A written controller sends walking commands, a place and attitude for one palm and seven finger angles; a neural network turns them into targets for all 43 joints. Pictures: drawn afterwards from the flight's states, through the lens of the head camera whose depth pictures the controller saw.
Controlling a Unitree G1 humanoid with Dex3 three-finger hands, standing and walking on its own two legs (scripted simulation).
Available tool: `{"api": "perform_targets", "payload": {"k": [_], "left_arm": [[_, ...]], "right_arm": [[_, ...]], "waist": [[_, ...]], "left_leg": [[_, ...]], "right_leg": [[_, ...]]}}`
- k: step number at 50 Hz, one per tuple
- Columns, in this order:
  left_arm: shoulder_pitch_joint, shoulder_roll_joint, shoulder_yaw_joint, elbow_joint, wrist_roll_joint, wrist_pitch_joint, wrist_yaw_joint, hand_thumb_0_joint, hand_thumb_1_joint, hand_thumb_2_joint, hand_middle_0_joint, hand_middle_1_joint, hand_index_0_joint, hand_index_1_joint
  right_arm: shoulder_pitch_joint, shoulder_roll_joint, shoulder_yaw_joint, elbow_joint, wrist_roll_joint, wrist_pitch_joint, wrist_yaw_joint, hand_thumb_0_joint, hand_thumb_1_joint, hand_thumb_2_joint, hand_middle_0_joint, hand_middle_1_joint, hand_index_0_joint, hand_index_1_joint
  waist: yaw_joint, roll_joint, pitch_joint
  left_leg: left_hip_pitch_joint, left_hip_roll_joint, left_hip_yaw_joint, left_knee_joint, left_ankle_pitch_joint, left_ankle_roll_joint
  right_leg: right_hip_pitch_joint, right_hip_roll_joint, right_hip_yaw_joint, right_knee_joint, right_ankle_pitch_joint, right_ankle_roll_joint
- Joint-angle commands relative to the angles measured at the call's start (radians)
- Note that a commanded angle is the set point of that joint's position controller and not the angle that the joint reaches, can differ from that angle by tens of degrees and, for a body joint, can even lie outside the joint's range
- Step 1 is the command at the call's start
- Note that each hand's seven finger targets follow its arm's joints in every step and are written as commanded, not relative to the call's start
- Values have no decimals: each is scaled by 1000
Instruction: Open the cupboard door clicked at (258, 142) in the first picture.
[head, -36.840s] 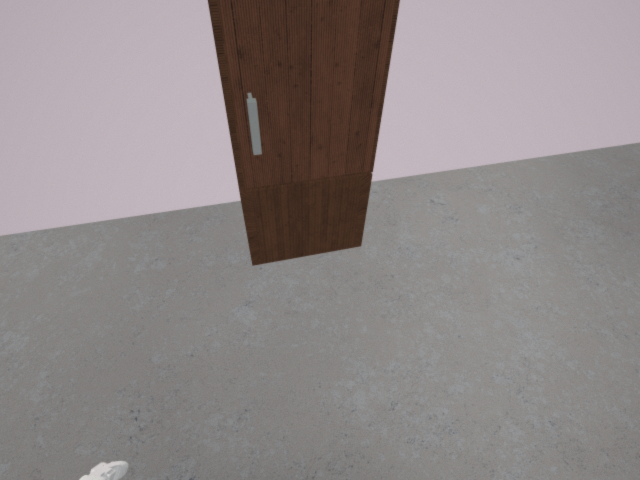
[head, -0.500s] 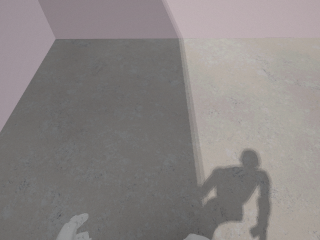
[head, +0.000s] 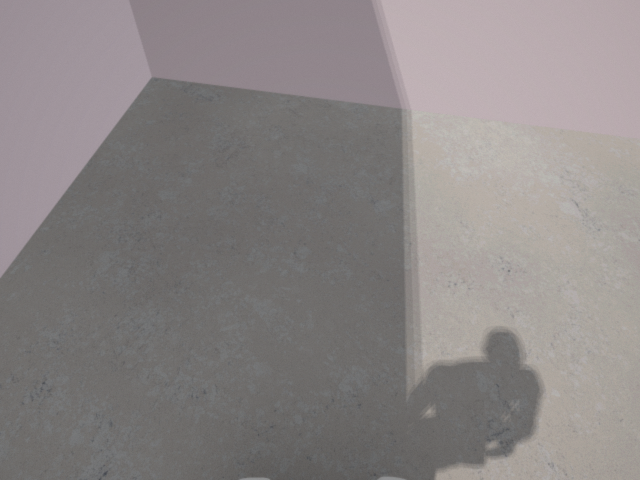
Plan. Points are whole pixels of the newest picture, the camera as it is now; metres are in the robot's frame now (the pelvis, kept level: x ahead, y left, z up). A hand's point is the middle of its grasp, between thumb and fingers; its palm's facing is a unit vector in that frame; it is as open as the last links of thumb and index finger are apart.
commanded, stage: turn to face it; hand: left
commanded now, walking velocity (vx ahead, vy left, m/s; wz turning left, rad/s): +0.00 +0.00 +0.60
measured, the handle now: out of the picture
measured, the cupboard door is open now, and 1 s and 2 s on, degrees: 39 39 39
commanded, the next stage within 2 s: none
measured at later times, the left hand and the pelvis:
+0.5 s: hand out of the picture +0.04 +0.16 -0.18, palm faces +0.36 -0.91 -0.21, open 7.4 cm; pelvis +0.04 -0.05 -0.01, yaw +20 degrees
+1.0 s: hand out of the picture +0.01 +0.12 -0.15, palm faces +0.61 -0.74 -0.29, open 7.4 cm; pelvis +0.07 -0.10 +0.00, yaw +38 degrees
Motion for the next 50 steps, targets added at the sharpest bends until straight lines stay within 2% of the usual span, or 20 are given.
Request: {"api": "perform_targets", "payload": {"k": [1, 7, 8, 10, 12, 15, 20, 24, 25, 26, 27, 28, 32, 37, 40, 41, 42, 43, 46, 50], "left_arm": [[20, 66, 18, -89, 7, 0, 4, 0, 900, 900, -200, -300, -200, -300], [65, 93, 29, -114, 2, -6, 10, 0, 900, 900, -200, -300, -200, -300], [102, 140, 39, -113, 7, -14, 16, 0, 900, 900, -200, -300, -200, -300], [104, 268, 60, -138, 21, -18, 24, 0, 900, 900, -200, -300, -200, -300], [-12, 204, 40, -172, 18, -20, 24, 0, 900, 900, -200, -300, -200, -300], [-33, 157, 26, -177, 14, -24, 23, 0, 900, 900, -200, -300, -200, -300], [67, 216, 42, -150, 21, -26, 21, 0, 900, 900, -200, -300, -200, -300], [54, 230, 47, -153, 7, -21, 9, 0, 900, 900, -200, -300, -200, -300], [51, 191, 42, -174, 0, -16, 6, 0, 900, 900, -200, -300, -200, -300], [6, 121, 20, -218, -3, -11, 4, 0, 900, 900, -200, -300, -200, -300], [-59, 152, 19, -236, 7, 3, 11, 0, 900, 900, -200, -300, -200, -300], [-81, 149, 20, -251, 9, 7, 12, 0, 900, 900, -200, -300, -200, -300], [-35, 137, 26, -195, 7, 15, 1, 0, 900, 900, -200, -300, -200, -300], [-9, 129, 24, -192, 3, 16, -1, 0, 900, 900, -200, -300, -200, -300], [101, 150, 34, -168, 4, 5, 3, 0, 900, 900, -200, -300, -200, -300], [142, 207, 48, -164, 14, -6, 10, 0, 900, 900, -200, -300, -200, -300], [135, 301, 62, -180, 29, -13, 17, 0, 900, 900, -200, -300, -200, -300], [97, 303, 54, -200, 18, -11, 22, 0, 900, 900, -200, -300, -200, -300], [-45, 192, 30, -235, 15, -13, 20, 0, 900, 900, -200, -300, -200, -300], [37, 187, 30, -211, 17, -26, 24, 0, 900, 900, -200, -300, -200, -300]], "right_arm": [[63, -217, -61, -54, 3, 12, -4, 0, -900, -900, 200, 300, 200, 300], [-11, -234, -84, -94, 8, 41, 7, 0, -900, -900, 200, 300, 200, 300], [-29, -209, -83, -109, 17, 42, 12, 0, -900, -900, 200, 300, 200, 300], [-61, -152, -80, -151, 17, 43, 21, 0, -900, -900, 200, 300, 200, 300], [-13, -148, -83, -132, 10, 54, 37, 0, -900, -900, 200, 300, 200, 300], [-15, -126, -71, -118, 12, 69, 46, 0, -900, -900, 200, 300, 200, 300], [-94, -103, -52, -152, 19, 58, 54, 0, -900, -900, 200, 300, 200, 300], [5, -158, -61, -138, 14, 46, 51, 0, -900, -900, 200, 300, 200, 300], [77, -243, -82, -126, 8, 37, 45, 0, -900, -900, 200, 300, 200, 300], [148, -351, -109, -121, 5, 36, 35, 0, -900, -900, 200, 300, 200, 300], [186, -361, -109, -96, 4, 44, 26, 0, -900, -900, 200, 300, 200, 300], [144, -345, -102, -115, 1, 40, 21, 0, -900, -900, 200, 300, 200, 300], [-9, -276, -79, -147, 3, 32, 7, 0, -900, -900, 200, 300, 200, 300], [-52, -292, -90, -162, 0, 46, 15, 0, -900, -900, 200, 300, 200, 300], [-117, -279, -96, -187, 8, 58, 19, 0, -900, -900, 200, 300, 200, 300], [-124, -229, -91, -201, 18, 62, 23, 0, -900, -900, 200, 300, 200, 300], [-112, -154, -80, -223, 22, 59, 30, 0, -900, -900, 200, 300, 200, 300], [-124, -203, -90, -226, 15, 62, 35, 0, -900, -900, 200, 300, 200, 300], [-72, -180, -89, -164, 6, 81, 51, 0, -900, -900, 200, 300, 200, 300], [-110, -127, -65, -168, 17, 75, 57, 0, -900, -900, 200, 300, 200, 300]], "waist": [[-18, 147, -146], [20, 156, -121], [44, 64, -125], [67, -285, -78], [-11, -152, -59], [-28, -211, -35], [29, -160, -60], [-29, -108, -134], [-65, 82, -204], [-107, 347, -210], [-120, 228, -211], [-99, 140, -161], [-30, 210, -108], [-17, 200, -98], [42, 143, -94], [65, -23, -78], [71, -345, -70], [61, -308, -65], [-28, -226, -15], [8, -169, -70]], "left_leg": [[124, 244, -292, -192, 200, 116], [-39, 164, -332, -128, 34, 64], [-139, 115, -297, -59, -38, 21], [-299, -43, -23, 411, -428, -87], [-247, 15, -43, 633, -337, -83], [-217, 50, 16, 600, -277, -113], [-124, 31, 92, 282, -285, -111], [143, 11, 103, -33, -20, -82], [323, 173, -93, -92, 210, -19], [409, 430, -453, -121, 612, 145], [390, 463, -440, -97, 620, 211], [307, 436, -399, -121, 422, 203], [192, 255, -266, -130, 322, 107], [78, 218, -291, -145, 110, 93], [-85, 159, -286, -65, -42, 46], [-202, 57, -206, 88, -188, -15], [-313, -80, -28, 373, -398, -93], [-252, -15, -75, 584, -440, -81], [-221, 38, -44, 750, -268, -95], [-178, 37, 41, 465, -285, -122]], "right_leg": [[-11, -1, 9, -65, 41, 6], [248, 43, -15, -463, 192, -8], [370, -22, 53, -605, 216, -21], [316, -461, 439, -805, 166, -205], [198, -376, 256, -741, 264, -223], [219, -282, 40, -664, 566, -177], [336, -315, -3, -569, 749, -175], [260, -280, -98, -354, 724, -82], [91, -216, -147, -177, 462, -23], [-164, -75, -131, 53, -186, 45], [-197, -82, 0, 156, -204, 24], [-203, -94, 18, 177, -137, 20], [-129, -56, 24, 91, 14, 24], [46, 0, -12, -172, 32, 13], [278, 20, -34, -449, 185, 5], [359, -106, 102, -650, 110, -28], [355, -396, 432, -796, 72, -140], [214, -469, 434, -806, 103, -201], [125, -301, 169, -727, 211, -167], [317, -285, 10, -629, 631, -165]]}}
